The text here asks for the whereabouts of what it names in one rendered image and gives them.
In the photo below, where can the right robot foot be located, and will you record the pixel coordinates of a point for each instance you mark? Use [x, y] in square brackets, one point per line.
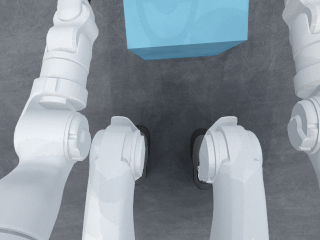
[195, 145]

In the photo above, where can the robot left upper arm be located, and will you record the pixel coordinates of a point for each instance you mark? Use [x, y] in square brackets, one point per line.
[48, 144]

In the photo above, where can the carton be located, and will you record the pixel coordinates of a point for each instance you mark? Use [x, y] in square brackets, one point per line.
[175, 29]

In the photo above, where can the robot left forearm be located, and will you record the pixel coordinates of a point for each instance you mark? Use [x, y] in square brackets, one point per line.
[66, 61]

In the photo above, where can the robot left shin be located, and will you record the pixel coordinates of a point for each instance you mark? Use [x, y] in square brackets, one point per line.
[96, 142]

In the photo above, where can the robot right forearm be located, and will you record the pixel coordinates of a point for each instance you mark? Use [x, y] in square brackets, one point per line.
[303, 20]

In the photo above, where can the robot right upper arm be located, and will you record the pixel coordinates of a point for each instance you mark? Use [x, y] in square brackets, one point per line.
[304, 130]

